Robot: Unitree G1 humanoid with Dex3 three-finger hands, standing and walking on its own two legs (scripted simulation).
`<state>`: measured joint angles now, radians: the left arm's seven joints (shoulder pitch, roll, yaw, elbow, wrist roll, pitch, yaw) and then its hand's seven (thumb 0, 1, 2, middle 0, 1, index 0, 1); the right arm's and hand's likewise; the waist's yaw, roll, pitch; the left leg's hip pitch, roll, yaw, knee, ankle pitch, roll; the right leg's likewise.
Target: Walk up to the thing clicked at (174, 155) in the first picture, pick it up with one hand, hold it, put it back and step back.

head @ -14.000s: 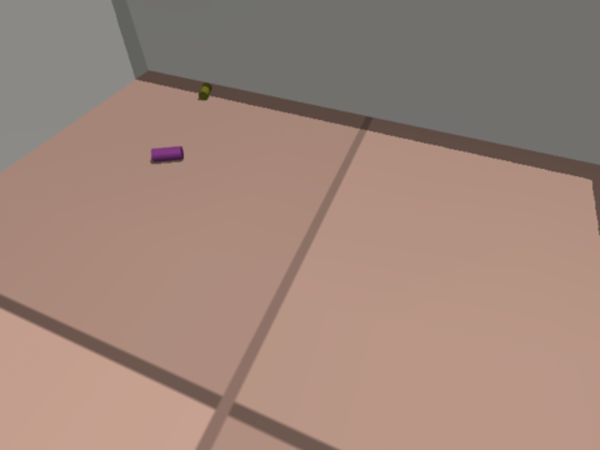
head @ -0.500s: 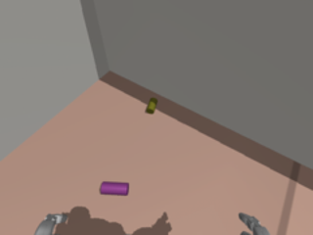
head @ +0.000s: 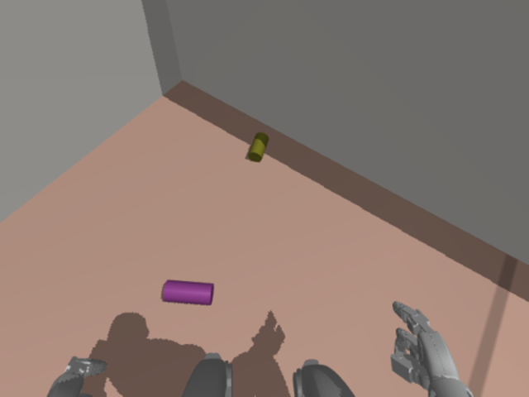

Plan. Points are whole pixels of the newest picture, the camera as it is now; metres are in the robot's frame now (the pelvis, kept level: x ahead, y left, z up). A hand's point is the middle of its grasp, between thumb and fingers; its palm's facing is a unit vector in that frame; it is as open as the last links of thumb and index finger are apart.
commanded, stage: rise first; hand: left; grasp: from above
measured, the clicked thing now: (189, 292) +0.45 +0.22 -0.65
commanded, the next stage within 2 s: none
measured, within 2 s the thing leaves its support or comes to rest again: neither
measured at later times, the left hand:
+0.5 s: hand (130, 351) +0.24 +0.28 -0.31, palm faces -0.46 -0.49 -0.74, open 14.2 cm
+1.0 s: hand (151, 314) +0.34 +0.28 -0.44, palm faces -0.50 -0.12 -0.86, open 14.2 cm
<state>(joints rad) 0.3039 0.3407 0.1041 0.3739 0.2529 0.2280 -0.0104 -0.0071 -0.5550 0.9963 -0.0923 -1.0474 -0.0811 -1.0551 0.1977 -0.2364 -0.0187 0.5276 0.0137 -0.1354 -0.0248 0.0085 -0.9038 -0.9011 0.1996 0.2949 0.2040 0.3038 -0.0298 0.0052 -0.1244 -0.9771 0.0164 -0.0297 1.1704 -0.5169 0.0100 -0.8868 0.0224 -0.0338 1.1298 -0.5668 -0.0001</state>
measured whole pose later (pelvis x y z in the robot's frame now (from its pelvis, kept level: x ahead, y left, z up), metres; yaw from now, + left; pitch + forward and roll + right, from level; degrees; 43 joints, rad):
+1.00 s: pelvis -0.10 +0.00 -0.30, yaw -7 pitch +33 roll -7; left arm -0.71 0.74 0.15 1.19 1.12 -0.35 0.21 -0.01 -0.53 1.05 -0.07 -0.99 -0.05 -1.01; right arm 0.16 -0.26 -0.01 0.77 -0.08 -0.03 0.09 0.00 -0.87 -0.89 0.20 0.29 0.20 0.30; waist -0.13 0.00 -0.10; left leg -2.19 0.05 -0.10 2.20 -0.61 0.01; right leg -2.07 0.06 -0.11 2.17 -0.69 0.00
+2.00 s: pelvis -0.09 +0.00 -0.35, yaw -12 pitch +32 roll -10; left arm -0.87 0.90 0.14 1.36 1.31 -0.37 0.35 0.00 -0.54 1.01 -0.08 -1.00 -0.07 -1.00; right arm 0.10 -0.27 0.10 0.74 -0.16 0.01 0.12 0.00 -0.91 -0.90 0.20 0.29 0.20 0.30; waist -0.20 -0.06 0.00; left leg -2.33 0.06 -0.17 2.42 -0.65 0.01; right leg -2.20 0.08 -0.16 2.34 -0.71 0.00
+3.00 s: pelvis -0.08 +0.00 -0.36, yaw -13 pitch +31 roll -11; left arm -0.88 0.91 0.12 1.37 1.30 -0.35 0.36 0.00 -0.53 1.00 -0.09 -1.02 -0.09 -1.01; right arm 0.09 -0.26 0.13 0.73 -0.17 -0.02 0.14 0.00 -0.91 -0.90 0.20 0.29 0.20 0.30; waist -0.21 -0.07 0.02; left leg -2.35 0.05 -0.19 2.45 -0.66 0.01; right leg -2.20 0.09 -0.18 2.36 -0.72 0.01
